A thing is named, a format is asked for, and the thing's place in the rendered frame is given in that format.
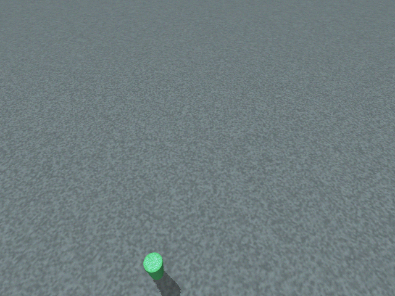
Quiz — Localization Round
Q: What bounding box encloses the cup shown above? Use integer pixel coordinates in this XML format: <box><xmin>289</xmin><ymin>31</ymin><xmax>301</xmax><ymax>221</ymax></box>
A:
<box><xmin>143</xmin><ymin>252</ymin><xmax>164</xmax><ymax>280</ymax></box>

